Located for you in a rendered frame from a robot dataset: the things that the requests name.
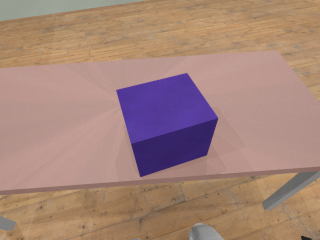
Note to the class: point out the table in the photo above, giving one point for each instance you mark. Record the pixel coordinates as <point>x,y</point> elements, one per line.
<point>62,126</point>

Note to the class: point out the robot right thigh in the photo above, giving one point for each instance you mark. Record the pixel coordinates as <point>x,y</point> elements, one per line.
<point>204,232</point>

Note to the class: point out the carton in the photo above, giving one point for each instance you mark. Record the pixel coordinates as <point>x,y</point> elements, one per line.
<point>169,122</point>

